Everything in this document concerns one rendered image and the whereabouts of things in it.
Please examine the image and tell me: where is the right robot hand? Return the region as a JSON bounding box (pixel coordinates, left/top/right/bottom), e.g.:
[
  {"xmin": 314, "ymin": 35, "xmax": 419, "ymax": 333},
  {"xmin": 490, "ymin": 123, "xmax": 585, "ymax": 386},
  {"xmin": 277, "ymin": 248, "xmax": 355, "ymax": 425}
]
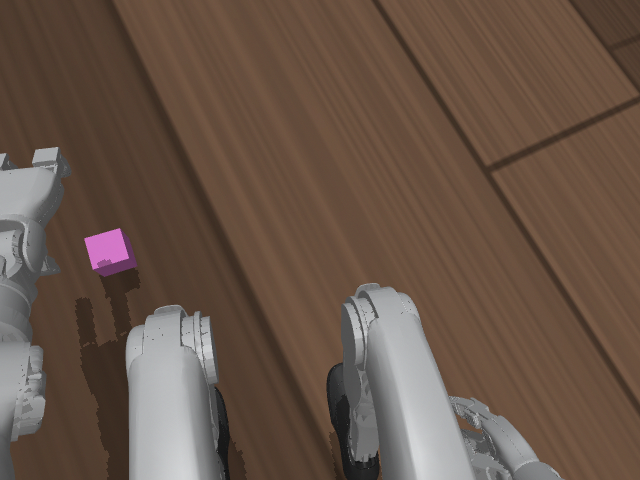
[{"xmin": 449, "ymin": 396, "xmax": 540, "ymax": 480}]

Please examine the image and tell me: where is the left robot arm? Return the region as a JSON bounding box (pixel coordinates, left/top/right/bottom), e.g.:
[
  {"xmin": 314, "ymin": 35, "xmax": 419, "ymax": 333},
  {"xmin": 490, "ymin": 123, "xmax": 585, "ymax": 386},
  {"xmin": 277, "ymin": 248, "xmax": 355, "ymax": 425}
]
[{"xmin": 0, "ymin": 214, "xmax": 47, "ymax": 480}]

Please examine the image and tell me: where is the left robot foot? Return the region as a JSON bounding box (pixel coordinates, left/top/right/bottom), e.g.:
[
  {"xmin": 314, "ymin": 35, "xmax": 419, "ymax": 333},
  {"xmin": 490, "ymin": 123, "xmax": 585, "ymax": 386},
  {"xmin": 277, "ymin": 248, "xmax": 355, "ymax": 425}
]
[{"xmin": 214, "ymin": 386, "xmax": 230, "ymax": 480}]

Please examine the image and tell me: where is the left robot hand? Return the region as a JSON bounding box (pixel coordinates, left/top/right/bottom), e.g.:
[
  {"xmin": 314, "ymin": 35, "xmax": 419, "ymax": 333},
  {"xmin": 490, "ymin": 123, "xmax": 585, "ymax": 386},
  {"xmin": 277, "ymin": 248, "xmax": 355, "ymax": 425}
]
[{"xmin": 0, "ymin": 147, "xmax": 71, "ymax": 276}]

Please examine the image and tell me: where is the right robot arm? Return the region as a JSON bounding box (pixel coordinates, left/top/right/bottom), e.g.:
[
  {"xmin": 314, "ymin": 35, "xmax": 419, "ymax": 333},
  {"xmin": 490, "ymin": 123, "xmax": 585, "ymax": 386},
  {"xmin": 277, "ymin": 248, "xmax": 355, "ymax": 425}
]
[{"xmin": 513, "ymin": 462, "xmax": 565, "ymax": 480}]

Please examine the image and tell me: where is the cube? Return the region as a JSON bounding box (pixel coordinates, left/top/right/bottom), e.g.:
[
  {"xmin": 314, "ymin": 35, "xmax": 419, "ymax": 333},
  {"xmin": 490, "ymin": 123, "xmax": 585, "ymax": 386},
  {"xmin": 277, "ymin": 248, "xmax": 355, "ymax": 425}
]
[{"xmin": 84, "ymin": 228, "xmax": 137, "ymax": 277}]

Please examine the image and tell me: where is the right robot foot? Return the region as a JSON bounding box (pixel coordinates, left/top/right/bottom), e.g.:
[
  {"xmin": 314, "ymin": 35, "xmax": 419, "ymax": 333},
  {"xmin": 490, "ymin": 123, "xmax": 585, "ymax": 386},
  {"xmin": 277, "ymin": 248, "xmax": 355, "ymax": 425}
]
[{"xmin": 326, "ymin": 363, "xmax": 379, "ymax": 480}]

